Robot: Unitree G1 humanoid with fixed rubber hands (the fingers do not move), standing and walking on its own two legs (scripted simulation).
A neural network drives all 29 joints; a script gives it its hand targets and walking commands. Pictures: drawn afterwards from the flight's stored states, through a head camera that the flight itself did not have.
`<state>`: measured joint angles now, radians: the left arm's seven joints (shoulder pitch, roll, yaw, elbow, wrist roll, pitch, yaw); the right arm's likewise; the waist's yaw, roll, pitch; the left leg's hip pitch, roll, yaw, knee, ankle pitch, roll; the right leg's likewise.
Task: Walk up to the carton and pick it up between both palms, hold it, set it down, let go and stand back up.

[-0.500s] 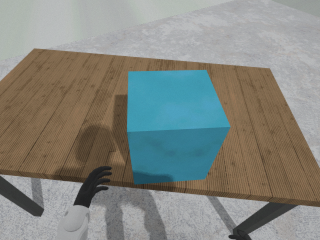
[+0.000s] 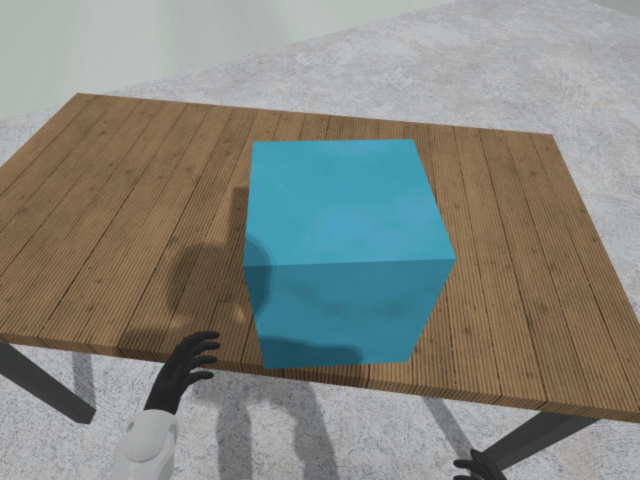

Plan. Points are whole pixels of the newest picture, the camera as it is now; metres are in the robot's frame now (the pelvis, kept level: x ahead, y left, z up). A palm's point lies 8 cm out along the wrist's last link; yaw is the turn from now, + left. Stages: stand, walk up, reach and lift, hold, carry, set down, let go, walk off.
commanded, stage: stand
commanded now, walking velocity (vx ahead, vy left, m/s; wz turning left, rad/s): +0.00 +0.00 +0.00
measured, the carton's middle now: (335, 259) +0.38 +0.00 +0.04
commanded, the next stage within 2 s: none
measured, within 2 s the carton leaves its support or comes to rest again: neither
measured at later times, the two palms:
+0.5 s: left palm (170, 397) +0.21 +0.20 -0.02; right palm out of the picture +0.13 -0.22 -0.11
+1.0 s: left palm (170, 396) +0.21 +0.20 -0.02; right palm out of the picture +0.11 -0.23 -0.11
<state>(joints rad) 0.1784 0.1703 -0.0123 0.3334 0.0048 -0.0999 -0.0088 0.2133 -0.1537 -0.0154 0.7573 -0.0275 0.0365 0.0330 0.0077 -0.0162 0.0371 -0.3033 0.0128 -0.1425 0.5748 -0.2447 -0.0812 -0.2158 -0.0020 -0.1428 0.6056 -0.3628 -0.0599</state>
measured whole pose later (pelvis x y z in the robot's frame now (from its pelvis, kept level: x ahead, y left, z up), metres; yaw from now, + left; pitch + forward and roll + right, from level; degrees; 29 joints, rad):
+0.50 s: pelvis +0.01 -0.01 +0.00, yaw +0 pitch -2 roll +0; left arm 0.20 0.17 0.00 0.33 0.01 -0.10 0.00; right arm 0.18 -0.16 -0.02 0.77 -0.02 0.04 0.03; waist 0.02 -0.01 0.04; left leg -0.28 0.02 -0.14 0.57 -0.26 -0.09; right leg -0.20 0.01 -0.14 0.60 -0.37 -0.07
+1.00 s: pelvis +0.00 -0.01 +0.00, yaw -1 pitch -3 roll +0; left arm 0.18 0.17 0.01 0.34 0.00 -0.10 0.00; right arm 0.20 -0.16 -0.02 0.79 -0.02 0.04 0.03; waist 0.01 -0.01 0.05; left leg -0.28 0.03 -0.14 0.57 -0.25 -0.09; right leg -0.20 0.01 -0.14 0.60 -0.36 -0.07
